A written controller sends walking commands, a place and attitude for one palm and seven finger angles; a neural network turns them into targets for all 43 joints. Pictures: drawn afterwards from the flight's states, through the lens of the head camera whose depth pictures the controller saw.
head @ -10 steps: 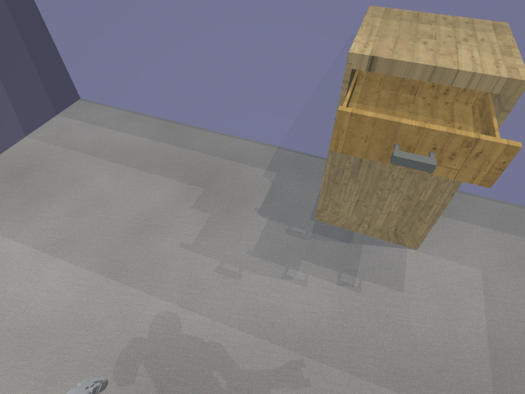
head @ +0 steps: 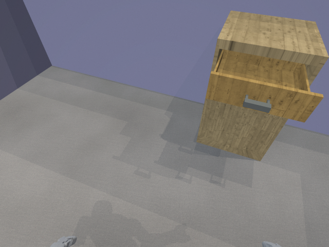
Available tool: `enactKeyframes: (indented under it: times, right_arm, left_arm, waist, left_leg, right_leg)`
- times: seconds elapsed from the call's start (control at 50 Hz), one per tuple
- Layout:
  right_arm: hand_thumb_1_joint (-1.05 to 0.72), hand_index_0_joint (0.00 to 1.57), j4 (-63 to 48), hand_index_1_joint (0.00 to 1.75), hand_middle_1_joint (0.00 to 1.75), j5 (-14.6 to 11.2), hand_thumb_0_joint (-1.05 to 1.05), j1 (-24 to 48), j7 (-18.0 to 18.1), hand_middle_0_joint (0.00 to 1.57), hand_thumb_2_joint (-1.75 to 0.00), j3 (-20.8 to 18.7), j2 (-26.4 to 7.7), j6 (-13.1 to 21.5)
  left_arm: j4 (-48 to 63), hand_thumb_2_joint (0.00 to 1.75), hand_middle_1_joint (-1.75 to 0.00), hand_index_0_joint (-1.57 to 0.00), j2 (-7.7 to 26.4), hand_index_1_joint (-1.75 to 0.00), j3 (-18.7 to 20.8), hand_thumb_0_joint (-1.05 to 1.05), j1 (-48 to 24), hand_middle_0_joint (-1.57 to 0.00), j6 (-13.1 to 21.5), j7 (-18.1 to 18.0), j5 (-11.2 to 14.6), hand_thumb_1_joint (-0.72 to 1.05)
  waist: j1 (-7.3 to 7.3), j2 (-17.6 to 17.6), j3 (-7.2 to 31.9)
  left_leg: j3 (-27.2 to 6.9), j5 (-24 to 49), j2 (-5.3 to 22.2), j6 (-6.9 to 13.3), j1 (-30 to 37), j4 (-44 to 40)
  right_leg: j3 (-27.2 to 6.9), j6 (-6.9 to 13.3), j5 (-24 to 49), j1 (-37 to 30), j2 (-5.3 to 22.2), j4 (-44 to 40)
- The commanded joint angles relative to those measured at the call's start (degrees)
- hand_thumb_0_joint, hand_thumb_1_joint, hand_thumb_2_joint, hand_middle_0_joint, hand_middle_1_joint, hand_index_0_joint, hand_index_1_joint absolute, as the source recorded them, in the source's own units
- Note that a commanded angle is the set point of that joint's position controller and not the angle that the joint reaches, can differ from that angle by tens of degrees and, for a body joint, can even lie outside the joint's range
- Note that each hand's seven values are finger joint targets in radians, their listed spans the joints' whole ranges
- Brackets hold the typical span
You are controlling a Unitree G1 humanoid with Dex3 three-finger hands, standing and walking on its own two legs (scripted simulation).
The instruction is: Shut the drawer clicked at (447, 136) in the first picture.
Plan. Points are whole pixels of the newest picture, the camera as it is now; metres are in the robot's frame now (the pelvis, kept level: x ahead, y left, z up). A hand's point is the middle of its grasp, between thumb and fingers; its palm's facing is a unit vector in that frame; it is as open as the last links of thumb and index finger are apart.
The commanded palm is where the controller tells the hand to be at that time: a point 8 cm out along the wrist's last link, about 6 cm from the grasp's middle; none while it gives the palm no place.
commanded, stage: stand and wait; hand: left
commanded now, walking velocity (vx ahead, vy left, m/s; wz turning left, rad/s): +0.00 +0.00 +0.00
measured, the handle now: (257, 102) +0.70 -0.35 -0.07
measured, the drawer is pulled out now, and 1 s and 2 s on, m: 0.23 0.23 0.23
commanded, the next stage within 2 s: look at it before walking up in 0.62 s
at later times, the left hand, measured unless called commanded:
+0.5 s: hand out of the picture +0.05 +0.24 -0.15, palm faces -0.03 -0.94 -0.34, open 7.4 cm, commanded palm none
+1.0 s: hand out of the picture +0.06 +0.23 -0.15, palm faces -0.04 -0.95 -0.32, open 7.4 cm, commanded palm none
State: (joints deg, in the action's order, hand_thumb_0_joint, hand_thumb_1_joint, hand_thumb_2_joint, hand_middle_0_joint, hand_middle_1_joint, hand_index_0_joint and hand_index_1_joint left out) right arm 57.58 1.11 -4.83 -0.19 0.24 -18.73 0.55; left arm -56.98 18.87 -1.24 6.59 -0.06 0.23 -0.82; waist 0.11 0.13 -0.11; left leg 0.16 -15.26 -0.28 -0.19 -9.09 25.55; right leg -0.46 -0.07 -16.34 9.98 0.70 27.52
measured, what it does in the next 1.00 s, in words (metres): stands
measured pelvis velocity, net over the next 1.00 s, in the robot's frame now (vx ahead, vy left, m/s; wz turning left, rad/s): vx -0.02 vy -0.01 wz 0.00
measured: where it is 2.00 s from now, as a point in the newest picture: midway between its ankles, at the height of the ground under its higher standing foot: outside the picture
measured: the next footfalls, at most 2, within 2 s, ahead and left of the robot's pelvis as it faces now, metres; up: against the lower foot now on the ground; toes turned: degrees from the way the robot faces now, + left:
none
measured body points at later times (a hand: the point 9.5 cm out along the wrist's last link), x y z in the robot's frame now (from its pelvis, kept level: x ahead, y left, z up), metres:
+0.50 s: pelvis -0.02 -0.01 +0.00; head -0.02 -0.01 +0.45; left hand +0.05 +0.29 -0.12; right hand +0.05 -0.31 -0.13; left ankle -0.02 +0.12 -0.74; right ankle -0.02 -0.12 -0.74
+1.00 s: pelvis -0.02 -0.01 +0.01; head -0.02 -0.01 +0.46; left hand +0.06 +0.28 -0.13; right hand +0.05 -0.30 -0.13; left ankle -0.02 +0.12 -0.74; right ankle -0.02 -0.12 -0.74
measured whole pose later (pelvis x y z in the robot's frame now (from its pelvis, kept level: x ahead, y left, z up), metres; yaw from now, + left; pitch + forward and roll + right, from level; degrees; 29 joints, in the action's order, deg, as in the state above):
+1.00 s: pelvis -0.02 -0.01 +0.01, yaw +0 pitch -2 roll +0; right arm 63.5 0.8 -7.6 -0.2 0.2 -19.1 0.7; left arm -61.7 19.0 -0.7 7.9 0.3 0.5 -0.9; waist -0.1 0.1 -1.1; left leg -0.2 -11.0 0.9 -1.2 -8.3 21.0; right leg 0.0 0.8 -11.8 8.9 -0.5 22.4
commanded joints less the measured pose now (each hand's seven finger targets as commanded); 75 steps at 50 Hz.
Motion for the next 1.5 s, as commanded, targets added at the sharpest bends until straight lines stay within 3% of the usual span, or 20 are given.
enactKeyframes:
  times: [0.0,0.52,0.96,1.12,1.36,1.42,1.48]
  right_arm:
    - [-0.90,0.20,-3.38,0.30,0.30,-0.26,0.00,2.24,1.17,0.20,-0.90,-2.79,-11.79,1.45]
    - [-0.90,0.20,1.69,0.30,0.30,-0.53,0.00,-0.22,1.03,0.20,-0.90,-2.22,-12.19,1.46]
    - [-0.90,0.20,2.22,0.30,0.30,-0.54,0.00,-0.24,0.91,0.20,-0.90,-2.17,-11.82,1.44]
    - [-0.90,0.20,2.44,0.30,0.30,-0.63,0.00,-0.46,0.98,0.20,-0.90,-2.18,-12.04,1.62]
    - [-0.90,0.20,2.42,0.30,0.30,-0.60,0.00,-0.46,1.23,0.20,-0.90,-2.40,-12.27,1.54]
    - [-0.90,0.20,1.97,0.30,0.30,-0.51,0.00,-4.20,1.59,0.20,-0.90,-1.81,-5.66,0.45]
    - [-0.90,0.20,-0.47,0.30,0.30,-0.49,0.00,-5.26,1.95,0.20,-0.90,-2.88,-6.25,-0.41]
  left_arm:
    - [3.22,0.90,-0.30,-0.20,12.77,-0.30,3.40,0.00,-2.32,-0.20,1.45,-1.16,0.17,0.90]
    - [-1.03,0.90,-0.30,-0.20,12.75,-0.30,3.28,0.00,-1.59,-0.20,1.48,-0.77,0.24,0.90]
    - [-1.28,0.90,-0.30,-0.20,12.47,-0.30,3.21,0.00,-1.17,-0.20,1.63,-0.76,0.14,0.90]
    - [-1.41,0.90,-0.30,-0.20,12.39,-0.30,3.15,0.00,-0.91,-0.20,1.76,-0.80,0.20,0.90]
    - [-1.42,0.90,-0.30,-0.20,12.43,-0.30,3.27,0.00,-0.84,-0.20,1.43,-0.72,0.13,0.90]
    - [-0.90,0.90,-0.30,-0.20,6.43,-0.30,2.71,0.00,2.58,-0.20,-0.41,-1.00,0.12,0.90]
    - [1.36,0.90,-0.30,-0.20,6.52,-0.30,3.49,0.00,3.97,-0.20,-1.40,-0.79,-0.16,0.90]
  waist:
    - [-0.07,-0.09,3.70]
    - [-0.03,0.71,1.02]
    - [0.05,0.18,0.08]
    - [-0.02,-0.04,2.11]
    - [-0.13,-0.30,1.20]
    - [-0.45,0.00,1.35]
    - [-0.42,-0.50,1.11]
  left_leg:
    - [-4.30,15.29,6.22,2.12,1.22,-3.81]
    - [-5.41,7.75,6.58,1.63,0.24,-7.73]
    - [-5.55,7.34,6.54,1.36,0.39,-8.17]
    - [-5.57,10.34,7.05,1.42,1.65,-8.21]
    - [-4.41,10.85,7.56,1.30,2.90,-7.64]
    - [-1.26,11.61,8.00,0.24,2.74,-4.12]
    - [-0.62,9.41,9.27,0.75,1.56,-2.08]
  right_leg:
    - [-5.02,2.42,17.27,-1.87,6.19,-4.23]
    - [-6.56,2.31,7.59,-0.94,6.15,-9.21]
    - [-7.01,2.17,6.22,-0.08,6.16,-10.68]
    - [-6.35,2.16,11.08,-1.80,6.14,-9.48]
    - [-7.10,2.28,13.45,-0.51,5.75,-9.15]
    - [-7.93,1.70,18.07,2.01,5.40,-5.09]
    - [-8.72,1.88,17.69,5.38,3.95,-1.00]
